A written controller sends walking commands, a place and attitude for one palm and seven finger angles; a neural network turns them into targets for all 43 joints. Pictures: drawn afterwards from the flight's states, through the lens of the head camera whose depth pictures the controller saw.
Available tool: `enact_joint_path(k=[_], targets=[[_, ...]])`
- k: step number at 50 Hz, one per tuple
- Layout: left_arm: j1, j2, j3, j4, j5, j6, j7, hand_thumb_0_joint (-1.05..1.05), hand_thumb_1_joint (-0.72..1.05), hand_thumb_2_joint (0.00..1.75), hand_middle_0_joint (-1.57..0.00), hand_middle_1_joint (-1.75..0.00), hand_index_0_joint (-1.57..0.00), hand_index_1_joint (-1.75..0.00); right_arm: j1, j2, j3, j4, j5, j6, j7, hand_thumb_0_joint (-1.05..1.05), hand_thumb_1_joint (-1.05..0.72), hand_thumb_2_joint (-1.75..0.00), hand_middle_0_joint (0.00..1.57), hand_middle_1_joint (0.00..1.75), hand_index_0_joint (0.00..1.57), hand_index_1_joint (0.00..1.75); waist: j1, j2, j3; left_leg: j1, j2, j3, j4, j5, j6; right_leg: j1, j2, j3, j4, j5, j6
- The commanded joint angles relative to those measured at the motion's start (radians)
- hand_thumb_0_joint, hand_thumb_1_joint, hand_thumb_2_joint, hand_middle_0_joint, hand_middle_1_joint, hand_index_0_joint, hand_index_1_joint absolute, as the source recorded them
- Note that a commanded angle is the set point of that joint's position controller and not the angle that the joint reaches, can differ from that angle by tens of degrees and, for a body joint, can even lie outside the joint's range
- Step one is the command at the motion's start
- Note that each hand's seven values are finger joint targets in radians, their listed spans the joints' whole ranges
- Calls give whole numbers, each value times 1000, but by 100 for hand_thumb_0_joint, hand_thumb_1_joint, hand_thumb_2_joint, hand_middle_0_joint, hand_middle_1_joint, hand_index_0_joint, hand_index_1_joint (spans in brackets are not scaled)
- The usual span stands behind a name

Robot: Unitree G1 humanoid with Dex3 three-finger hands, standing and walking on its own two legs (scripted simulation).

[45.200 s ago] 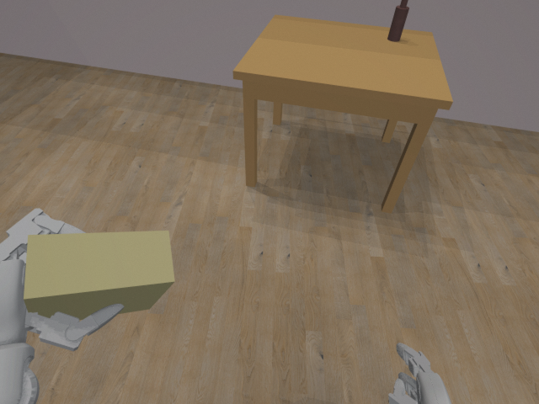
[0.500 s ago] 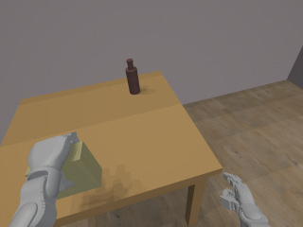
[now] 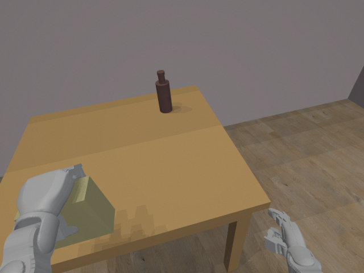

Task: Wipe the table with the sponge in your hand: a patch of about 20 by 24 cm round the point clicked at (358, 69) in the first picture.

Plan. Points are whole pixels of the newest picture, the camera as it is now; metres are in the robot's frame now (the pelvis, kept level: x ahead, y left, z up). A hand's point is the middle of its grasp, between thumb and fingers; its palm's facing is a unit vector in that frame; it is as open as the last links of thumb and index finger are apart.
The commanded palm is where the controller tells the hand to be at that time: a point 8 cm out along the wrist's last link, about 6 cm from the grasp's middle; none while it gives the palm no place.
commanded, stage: bring the sponge back beside the body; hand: left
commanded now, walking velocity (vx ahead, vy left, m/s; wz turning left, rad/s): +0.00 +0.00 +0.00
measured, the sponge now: (76, 219) +0.18 +0.28 +0.05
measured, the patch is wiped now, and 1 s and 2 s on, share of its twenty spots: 1.00 1.00 1.00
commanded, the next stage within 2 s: step back with the hand held close in 0.22 s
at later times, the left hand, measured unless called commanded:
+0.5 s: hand (81, 190) +0.20 +0.25 +0.13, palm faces +0.28 -0.84 -0.47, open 10.2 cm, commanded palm +0.15 +0.28 +0.17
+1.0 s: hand (62, 192) +0.18 +0.27 +0.15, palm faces +0.34 -0.85 -0.41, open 10.2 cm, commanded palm +0.13 +0.31 +0.17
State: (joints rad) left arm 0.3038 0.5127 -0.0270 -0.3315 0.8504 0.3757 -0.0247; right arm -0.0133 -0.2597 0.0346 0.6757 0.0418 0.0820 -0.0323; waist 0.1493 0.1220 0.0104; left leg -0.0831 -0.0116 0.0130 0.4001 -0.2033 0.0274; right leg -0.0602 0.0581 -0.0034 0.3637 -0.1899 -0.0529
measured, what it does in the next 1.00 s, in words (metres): stands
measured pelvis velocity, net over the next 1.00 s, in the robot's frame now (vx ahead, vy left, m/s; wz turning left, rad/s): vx -0.03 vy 0.03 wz -0.01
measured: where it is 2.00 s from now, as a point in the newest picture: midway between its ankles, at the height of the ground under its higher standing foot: outside the picture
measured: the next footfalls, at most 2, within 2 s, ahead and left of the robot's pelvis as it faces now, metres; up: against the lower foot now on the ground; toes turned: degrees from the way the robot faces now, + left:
right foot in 1.38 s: -0.03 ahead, -0.12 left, +0.00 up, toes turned -1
left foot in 1.62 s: -0.03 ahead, +0.12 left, +0.00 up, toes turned -2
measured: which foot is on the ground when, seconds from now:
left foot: down 0.00-1.00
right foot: down 0.00-1.00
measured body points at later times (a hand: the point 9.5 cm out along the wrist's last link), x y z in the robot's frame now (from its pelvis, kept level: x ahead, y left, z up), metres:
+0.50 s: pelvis -0.01 +0.01 -0.01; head -0.02 +0.00 +0.44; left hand +0.18 +0.29 +0.16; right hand +0.22 -0.19 -0.06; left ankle +0.02 +0.10 -0.74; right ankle +0.01 -0.09 -0.74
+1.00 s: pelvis -0.03 +0.03 -0.02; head -0.03 +0.04 +0.43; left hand +0.16 +0.31 +0.17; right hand +0.13 -0.21 -0.10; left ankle +0.02 +0.10 -0.74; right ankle +0.01 -0.09 -0.74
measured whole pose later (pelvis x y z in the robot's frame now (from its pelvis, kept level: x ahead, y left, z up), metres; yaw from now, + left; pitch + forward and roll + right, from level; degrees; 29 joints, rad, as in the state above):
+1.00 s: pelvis -0.03 +0.03 -0.02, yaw +0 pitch +1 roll -2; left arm 0.50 0.40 0.34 -0.55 -0.05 -0.12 0.12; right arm 0.25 -0.22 0.01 0.57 0.02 -0.05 -0.08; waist 0.00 0.01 -0.04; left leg -0.43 -0.04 0.02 0.68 -0.28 0.07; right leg -0.39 0.04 0.00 0.62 -0.26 -0.01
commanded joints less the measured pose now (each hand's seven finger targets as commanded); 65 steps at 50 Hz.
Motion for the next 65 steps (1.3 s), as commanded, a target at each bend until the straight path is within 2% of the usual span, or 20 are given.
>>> enact_joint_path(k=[1, 15, 17, 18, 19, 20, 21, 23, 25, 27, 30, 33, 41, 47, 50, 54, 58, 60, 62, 65], targets=[[-232, 198, 148, -214, 33, -14, 45, 0, 10, 130, -120, -160, -120, -160, -258, -89, -28, -192, 4, -72, -8, 0, -90, -90, 20, 30, 20, 30, -19, -38, -111, 24, -3, -115, -42, 113, 39, -32, -26, 172, -93, 5, -35], [-222, 231, 182, -208, 45, 8, 46, 0, 10, 130, -120, -160, -120, -160, -274, -98, -25, -188, 1, -65, -2, 0, -90, -90, 20, 30, 20, 30, -6, -13, -109, 2, 1, -130, -68, 104, 34, -11, -15, 183, -83, 14, -43], [-212, 194, 152, -118, 49, 13, 46, 0, 10, 130, -120, -160, -120, -160, -252, -97, -25, -170, 1, -65, -5, 0, -90, -90, 20, 30, 20, 30, -18, -58, -89, -6, 2, -117, -59, 111, 31, -36, -20, 154, -86, 15, -37], [-384, 34, 341, -401, -842, -223, 67, 0, 10, 130, -120, -160, -120, -160, -88, -55, -34, -407, 2, -71, -16, 0, -90, -90, 20, 30, 20, 30, -127, -195, 77, -17, 20, -80, 21, -87, 47, -262, -47, 231, -147, 85, -22], [-150, 124, 392, -162, -857, -298, 78, 0, 10, 130, -120, -160, -120, -160, -6, -69, -10, -317, -23, -82, -22, 0, -90, -90, 20, 30, 20, 30, -107, -301, 12, -16, 15, -87, 56, -119, 50, -270, -79, 193, -136, 23, -20], [-111, 117, 437, -220, -902, -356, 89, 0, 10, 130, -120, -160, -120, -160, 57, -71, -22, -317, -16, -85, -29, 0, -90, -90, 20, 30, 20, 30, -108, -338, -16, 7, 14, -95, 91, -120, 41, -290, -125, 222, -153, 0, -14], [-104, 77, 405, -294, -925, -397, 92, 0, 10, 130, -120, -160, -120, -160, 65, -58, -21, -309, -12, -94, -32, 0, -90, -90, 20, 30, 20, 30, -123, -309, -84, 26, 36, -86, 132, -100, 39, -290, -182, 228, -136, 28, -15], [-77, 89, 430, -399, -945, -457, 115, 0, 10, 130, -120, -160, -120, -160, 78, -82, -33, -304, -17, -112, -46, 0, -90, -90, 20, 30, 20, 30, -134, -142, -149, 5, 66, -101, 133, -30, 37, -267, -221, 220, -52, 141, -23], [7, 114, 480, -443, -951, -495, 133, 0, 10, 130, -120, -160, -120, -160, 93, -104, -41, -294, -25, -122, -51, 0, -90, -90, 20, 30, 20, 30, -127, 17, -171, -54, 104, -144, 89, 22, 41, -236, -191, 180, 38, 162, -11], [92, 82, 482, -451, -948, -511, 140, 0, 10, 130, -120, -160, -120, -160, 98, -99, -47, -299, -23, -131, -50, 0, -90, -90, 20, 30, 20, 30, -124, 62, -185, -128, 131, -171, 72, 93, 47, -201, -156, 133, 105, 174, 8], [163, 98, 521, -432, -947, -521, 143, 0, 10, 130, -120, -160, -120, -160, 110, -98, -63, -295, -18, -132, -49, 0, -90, -90, 20, 30, 20, 30, -127, -7, -205, -159, 154, -199, 81, 217, 41, -198, -139, 103, 150, 152, 19], [183, 67, 501, -411, -947, -526, 141, 0, 10, 130, -120, -160, -120, -160, 118, -105, -72, -294, -14, -137, -47, 0, -90, -90, 20, 30, 20, 30, -136, -44, -189, -191, 170, -208, 78, 184, 47, -229, -124, 93, 159, 60, 25], [143, 66, 498, -464, -917, -550, 158, 0, 10, 130, -120, -160, -120, -160, 131, -126, -81, -278, -25, -185, -51, 0, -90, -90, 20, 30, 20, 30, -139, 27, -126, -382, 203, -275, -38, -160, 72, -184, -76, 67, 253, -83, 39], [101, 54, 500, -431, -906, -561, 161, 0, 10, 130, -120, -160, -120, -160, 151, -121, -85, -275, -22, -195, -54, 0, -90, -90, 20, 30, 20, 30, -155, -76, -94, -472, 160, -239, 38, -375, 71, -203, -121, 129, 212, -4, 16], [96, 62, 493, -433, -918, -567, 165, 0, 10, 130, -120, -160, -120, -160, 163, -112, -87, -266, -21, -190, -52, 0, -90, -90, 20, 30, 20, 30, -171, -145, -116, -362, 103, -198, 172, -332, 34, -334, -214, 244, 110, -4, -43], [106, 54, 485, -454, -921, -577, 175, 0, 10, 130, -120, -160, -120, -160, 153, -96, -81, -269, -21, -186, -49, 0, -90, -90, 20, 30, 20, 30, -173, -145, -146, -290, 106, -185, 205, -216, 27, -372, -232, 241, 111, 74, -47], [106, 54, 505, -474, -907, -579, 180, 0, 10, 130, -120, -160, -120, -160, 122, -109, -78, -278, -31, -191, -55, 0, -90, -90, 20, 30, 20, 30, -160, 24, -141, -380, 212, -294, -14, -277, 73, -297, -87, 83, 289, -58, 31], [73, 69, 523, -479, -893, -578, 177, 0, 10, 130, -120, -160, -120, -160, 113, -107, -81, -270, -46, -201, -54, 0, -90, -90, 20, 30, 20, 30, -154, 110, -135, -426, 296, -375, -124, -229, 107, -255, -38, 62, 454, -185, 59], [48, 35, 495, -482, -892, -576, 174, 0, 10, 130, -120, -160, -120, -160, 135, -89, -83, -252, -51, -214, -45, 0, -90, -90, 20, 30, 20, 30, -145, 54, -142, -332, 306, -322, -78, -16, 111, -296, -42, 60, 464, -238, 61], [73, 13, 462, -461, -901, -562, 170, 0, 10, 130, -120, -160, -120, -160, 142, -90, -78, -236, -44, -222, -37, 0, -90, -90, 20, 30, 20, 30, -143, 18, -171, -202, 281, -262, 8, 226, 76, -287, -52, 52, 257, -166, 56]])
